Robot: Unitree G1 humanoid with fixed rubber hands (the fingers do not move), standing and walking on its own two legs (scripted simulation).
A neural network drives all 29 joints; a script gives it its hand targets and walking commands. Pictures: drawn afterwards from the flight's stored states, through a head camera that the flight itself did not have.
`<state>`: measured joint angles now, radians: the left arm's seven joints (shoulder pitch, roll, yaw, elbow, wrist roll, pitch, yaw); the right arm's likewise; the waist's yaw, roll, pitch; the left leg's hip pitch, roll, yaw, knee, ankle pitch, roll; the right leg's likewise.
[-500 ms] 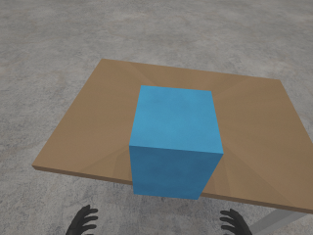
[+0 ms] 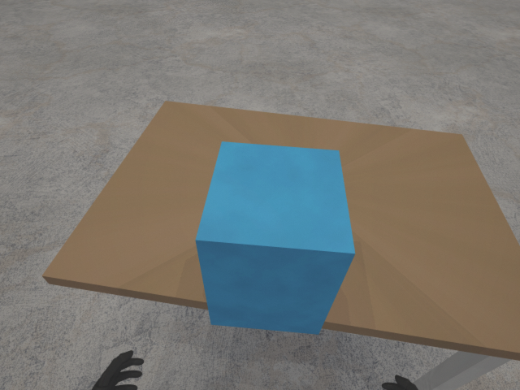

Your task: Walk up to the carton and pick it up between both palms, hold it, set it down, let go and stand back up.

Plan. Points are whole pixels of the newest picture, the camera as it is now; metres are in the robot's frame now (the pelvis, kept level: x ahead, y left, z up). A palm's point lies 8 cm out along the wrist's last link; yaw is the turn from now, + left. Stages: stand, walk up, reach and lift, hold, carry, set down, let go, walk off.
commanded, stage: stand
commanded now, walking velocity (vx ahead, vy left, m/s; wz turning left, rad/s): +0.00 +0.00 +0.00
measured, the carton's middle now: (271, 241) +0.33 +0.00 +0.07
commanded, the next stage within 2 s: none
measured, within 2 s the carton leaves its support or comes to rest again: neither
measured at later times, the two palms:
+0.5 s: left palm out of the picture +0.06 +0.29 -0.12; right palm out of the picture +0.04 -0.28 -0.12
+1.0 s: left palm out of the picture +0.05 +0.29 -0.11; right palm out of the picture +0.04 -0.28 -0.11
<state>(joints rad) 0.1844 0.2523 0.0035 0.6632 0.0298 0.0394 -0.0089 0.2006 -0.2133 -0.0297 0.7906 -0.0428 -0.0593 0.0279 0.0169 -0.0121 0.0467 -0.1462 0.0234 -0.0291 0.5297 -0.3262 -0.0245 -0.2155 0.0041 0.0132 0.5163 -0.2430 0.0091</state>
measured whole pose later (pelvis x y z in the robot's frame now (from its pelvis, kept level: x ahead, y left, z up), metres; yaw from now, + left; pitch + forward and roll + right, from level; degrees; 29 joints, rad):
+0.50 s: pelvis +0.00 +0.01 +0.01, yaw +0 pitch -5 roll +0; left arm 0.18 0.31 0.02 1.05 0.02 -0.01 -0.01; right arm 0.24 -0.31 -0.03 1.06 -0.03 -0.01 0.01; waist 0.01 -0.01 0.05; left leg -0.08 0.00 -0.02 0.44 -0.28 -0.01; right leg -0.16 -0.02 0.02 0.46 -0.22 0.02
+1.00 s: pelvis -0.01 +0.00 +0.01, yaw -1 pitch -5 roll +0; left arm 0.14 0.32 0.01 1.11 0.01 -0.02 -0.01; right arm 0.16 -0.31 -0.03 1.12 -0.02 -0.01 0.02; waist 0.01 -0.01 0.06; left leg -0.07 0.01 -0.01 0.39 -0.24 -0.02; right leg -0.16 -0.01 0.04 0.40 -0.17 0.02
